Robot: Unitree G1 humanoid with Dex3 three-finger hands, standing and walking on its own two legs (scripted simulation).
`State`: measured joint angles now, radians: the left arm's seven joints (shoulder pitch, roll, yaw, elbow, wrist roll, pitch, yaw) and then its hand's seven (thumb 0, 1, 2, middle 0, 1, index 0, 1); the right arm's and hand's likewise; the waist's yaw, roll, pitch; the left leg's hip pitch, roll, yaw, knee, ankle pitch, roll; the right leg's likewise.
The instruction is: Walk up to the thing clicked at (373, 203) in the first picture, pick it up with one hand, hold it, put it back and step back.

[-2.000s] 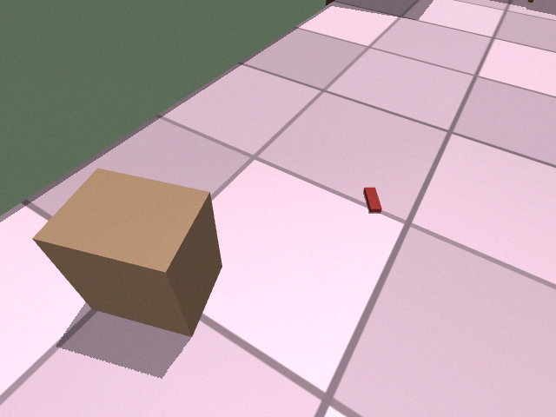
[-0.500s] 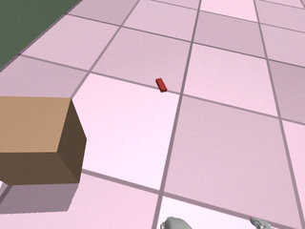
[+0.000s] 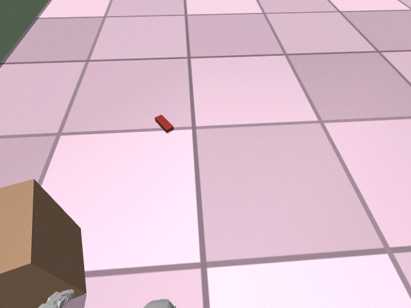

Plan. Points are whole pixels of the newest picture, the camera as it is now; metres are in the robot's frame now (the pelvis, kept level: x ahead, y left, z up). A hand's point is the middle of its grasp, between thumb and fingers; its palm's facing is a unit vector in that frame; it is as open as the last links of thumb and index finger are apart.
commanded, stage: walk up
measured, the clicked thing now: (164, 123) +1.33 +0.30 -0.75
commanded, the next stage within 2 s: stand in 1.08 s
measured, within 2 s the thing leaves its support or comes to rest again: neither
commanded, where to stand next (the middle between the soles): +0.06 +0.00 m, yaw -12 degrees
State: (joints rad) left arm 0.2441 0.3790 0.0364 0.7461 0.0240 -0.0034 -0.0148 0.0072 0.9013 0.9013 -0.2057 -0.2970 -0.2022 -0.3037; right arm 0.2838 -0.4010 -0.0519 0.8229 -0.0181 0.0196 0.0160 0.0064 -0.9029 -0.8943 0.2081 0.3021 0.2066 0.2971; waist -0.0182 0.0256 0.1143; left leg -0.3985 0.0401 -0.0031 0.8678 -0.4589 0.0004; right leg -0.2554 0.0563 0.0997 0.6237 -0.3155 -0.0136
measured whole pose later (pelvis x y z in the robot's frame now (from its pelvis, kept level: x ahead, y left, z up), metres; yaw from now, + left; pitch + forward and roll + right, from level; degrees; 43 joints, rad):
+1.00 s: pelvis +0.00 +0.00 +0.01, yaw -13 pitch -3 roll +0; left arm 0.10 0.35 0.00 1.05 0.00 -0.03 -0.01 0.01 0.90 0.90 -0.21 -0.30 -0.20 -0.30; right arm 0.11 -0.37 -0.01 1.05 0.00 0.00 0.02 0.00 -0.90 -0.89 0.21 0.30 0.21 0.30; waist -0.01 0.01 0.06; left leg -0.17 0.05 0.05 0.48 -0.25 -0.03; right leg -0.21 0.03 0.11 0.50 -0.24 0.01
